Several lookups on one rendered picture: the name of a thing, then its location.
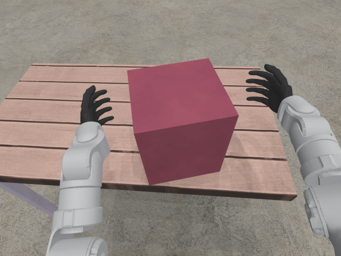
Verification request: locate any robot right upper arm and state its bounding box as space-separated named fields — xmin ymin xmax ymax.
xmin=303 ymin=182 xmax=341 ymax=256

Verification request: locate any robot left upper arm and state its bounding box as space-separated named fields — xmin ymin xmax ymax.
xmin=48 ymin=236 xmax=108 ymax=256

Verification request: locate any carton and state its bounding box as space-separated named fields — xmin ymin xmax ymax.
xmin=127 ymin=58 xmax=239 ymax=185

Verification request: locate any robot right forearm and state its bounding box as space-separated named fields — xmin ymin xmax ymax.
xmin=277 ymin=95 xmax=341 ymax=187

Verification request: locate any left robot hand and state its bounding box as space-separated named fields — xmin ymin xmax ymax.
xmin=80 ymin=85 xmax=114 ymax=126

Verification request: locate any table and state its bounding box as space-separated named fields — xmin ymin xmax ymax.
xmin=0 ymin=63 xmax=297 ymax=217

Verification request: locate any robot left forearm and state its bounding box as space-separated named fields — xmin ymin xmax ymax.
xmin=46 ymin=122 xmax=110 ymax=256

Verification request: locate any right robot hand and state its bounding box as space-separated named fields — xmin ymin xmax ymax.
xmin=246 ymin=64 xmax=293 ymax=113

